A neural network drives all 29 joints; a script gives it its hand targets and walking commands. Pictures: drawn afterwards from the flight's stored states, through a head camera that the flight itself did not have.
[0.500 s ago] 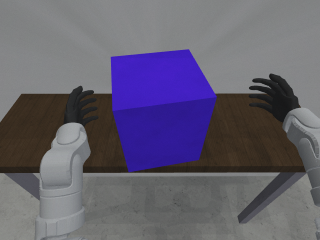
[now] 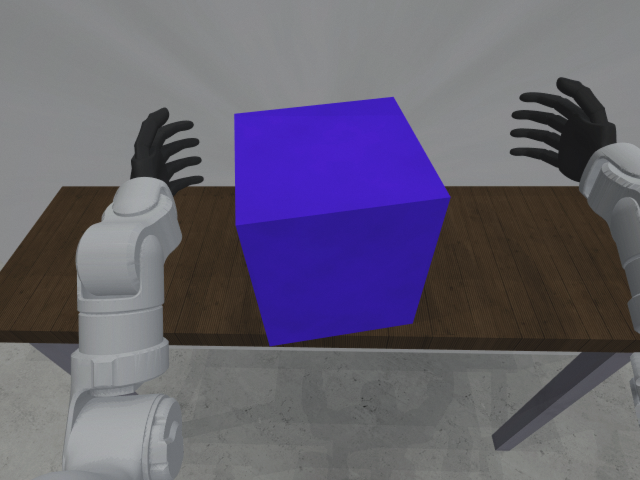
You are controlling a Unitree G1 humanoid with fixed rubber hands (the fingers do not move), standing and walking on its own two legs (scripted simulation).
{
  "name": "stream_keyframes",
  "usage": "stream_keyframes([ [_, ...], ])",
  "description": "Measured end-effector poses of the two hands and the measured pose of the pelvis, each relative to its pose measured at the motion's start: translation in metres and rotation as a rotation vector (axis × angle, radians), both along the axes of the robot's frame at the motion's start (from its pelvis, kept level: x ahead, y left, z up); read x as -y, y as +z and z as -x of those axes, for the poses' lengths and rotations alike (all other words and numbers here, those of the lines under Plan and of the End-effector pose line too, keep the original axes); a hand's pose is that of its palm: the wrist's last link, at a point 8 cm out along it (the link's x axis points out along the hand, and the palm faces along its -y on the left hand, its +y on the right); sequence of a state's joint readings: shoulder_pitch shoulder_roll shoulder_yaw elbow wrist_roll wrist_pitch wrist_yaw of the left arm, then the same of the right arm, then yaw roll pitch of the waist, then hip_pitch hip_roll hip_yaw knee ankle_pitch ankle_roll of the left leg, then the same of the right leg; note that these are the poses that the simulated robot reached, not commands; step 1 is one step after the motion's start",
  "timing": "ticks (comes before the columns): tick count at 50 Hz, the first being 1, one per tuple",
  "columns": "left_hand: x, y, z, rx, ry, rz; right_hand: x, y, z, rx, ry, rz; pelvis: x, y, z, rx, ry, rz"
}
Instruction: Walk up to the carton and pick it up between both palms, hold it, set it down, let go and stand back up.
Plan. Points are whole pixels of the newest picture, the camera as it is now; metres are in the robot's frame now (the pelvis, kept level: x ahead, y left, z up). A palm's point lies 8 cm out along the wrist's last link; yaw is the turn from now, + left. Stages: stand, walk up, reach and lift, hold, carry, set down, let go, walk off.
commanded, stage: reach and lift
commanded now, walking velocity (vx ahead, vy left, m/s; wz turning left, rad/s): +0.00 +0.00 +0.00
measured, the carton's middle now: (329, 225) +0.41 +0.03 +0.09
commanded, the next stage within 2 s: none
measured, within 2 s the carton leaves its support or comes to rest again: neither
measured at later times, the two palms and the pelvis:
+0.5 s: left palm (159, 158) +0.38 +0.22 +0.22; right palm (563, 112) +0.46 -0.23 +0.24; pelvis +0.00 +0.00 +0.00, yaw +2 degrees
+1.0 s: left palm (192, 212) +0.37 +0.20 +0.14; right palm (520, 172) +0.46 -0.21 +0.15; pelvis -0.01 -0.01 +0.00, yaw +2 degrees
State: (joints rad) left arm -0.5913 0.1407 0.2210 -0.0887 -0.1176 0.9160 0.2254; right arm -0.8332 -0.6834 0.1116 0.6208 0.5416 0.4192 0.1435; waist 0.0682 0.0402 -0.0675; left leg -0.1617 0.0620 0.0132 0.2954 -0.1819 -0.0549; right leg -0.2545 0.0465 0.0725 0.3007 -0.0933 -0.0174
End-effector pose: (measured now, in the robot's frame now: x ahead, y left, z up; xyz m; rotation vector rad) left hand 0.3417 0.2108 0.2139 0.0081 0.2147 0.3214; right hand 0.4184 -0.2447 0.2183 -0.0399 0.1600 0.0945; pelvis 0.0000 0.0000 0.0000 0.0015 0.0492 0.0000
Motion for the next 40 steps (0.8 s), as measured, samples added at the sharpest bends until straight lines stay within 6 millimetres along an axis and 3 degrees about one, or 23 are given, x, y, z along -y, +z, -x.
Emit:
stream_keyframes([
  [11,-0.005,0.025,-0.020,0.015,0.011,-0.013,-0.012,0.034,-0.027,0.019,0.012,-0.030,0.001,-0.001,0.001,-0.026,0.011,0.005],
  [21,-0.006,0.021,-0.033,-0.014,0.012,-0.002,-0.015,0.036,-0.040,-0.009,0.004,-0.036,0.004,-0.001,0.001,-0.034,0.022,0.006],
  [26,-0.005,0.002,-0.035,-0.044,0.009,0.006,-0.018,0.014,-0.042,-0.055,0.002,-0.031,0.005,-0.001,0.001,-0.030,0.029,0.007],
  [35,-0.003,-0.046,-0.018,-0.088,0.004,0.016,-0.036,-0.049,-0.034,-0.106,0.039,-0.014,0.004,-0.001,0.005,-0.018,0.041,0.008],
  [40,0.005,-0.051,-0.013,-0.077,-0.009,0.015,-0.043,-0.059,-0.033,-0.075,0.056,-0.014,0.005,-0.003,0.010,-0.042,0.044,0.006],
])
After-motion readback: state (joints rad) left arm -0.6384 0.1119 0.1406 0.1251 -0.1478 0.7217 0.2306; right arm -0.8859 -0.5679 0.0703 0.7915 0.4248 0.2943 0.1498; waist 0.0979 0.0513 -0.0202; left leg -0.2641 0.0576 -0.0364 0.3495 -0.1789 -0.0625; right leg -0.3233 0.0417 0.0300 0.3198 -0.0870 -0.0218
